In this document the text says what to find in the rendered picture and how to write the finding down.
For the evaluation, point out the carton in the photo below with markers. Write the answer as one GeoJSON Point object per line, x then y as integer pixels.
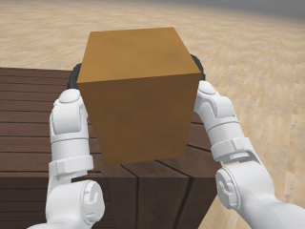
{"type": "Point", "coordinates": [139, 89]}

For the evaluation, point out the left robot hand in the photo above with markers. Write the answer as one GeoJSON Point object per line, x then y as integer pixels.
{"type": "Point", "coordinates": [72, 84]}

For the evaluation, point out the robot left upper arm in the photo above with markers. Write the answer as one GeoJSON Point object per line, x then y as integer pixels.
{"type": "Point", "coordinates": [76, 205]}

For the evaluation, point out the right robot hand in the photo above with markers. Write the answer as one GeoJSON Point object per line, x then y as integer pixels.
{"type": "Point", "coordinates": [198, 63]}

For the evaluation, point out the robot right upper arm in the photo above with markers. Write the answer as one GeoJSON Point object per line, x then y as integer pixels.
{"type": "Point", "coordinates": [247, 188]}

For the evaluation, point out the pedestal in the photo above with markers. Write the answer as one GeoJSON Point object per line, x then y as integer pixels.
{"type": "Point", "coordinates": [168, 193]}

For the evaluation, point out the left robot forearm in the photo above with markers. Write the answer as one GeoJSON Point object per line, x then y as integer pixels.
{"type": "Point", "coordinates": [70, 150]}

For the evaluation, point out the right robot forearm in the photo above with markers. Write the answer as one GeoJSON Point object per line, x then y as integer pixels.
{"type": "Point", "coordinates": [229, 144]}

